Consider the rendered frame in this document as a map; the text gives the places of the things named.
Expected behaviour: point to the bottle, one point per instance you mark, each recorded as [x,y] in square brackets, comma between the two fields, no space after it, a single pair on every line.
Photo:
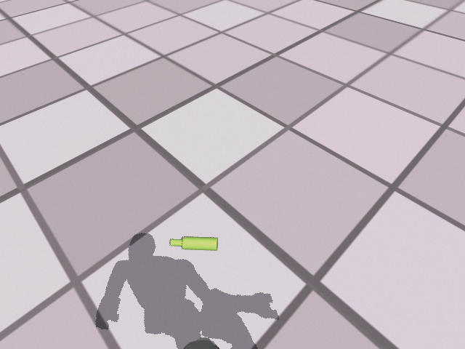
[196,243]

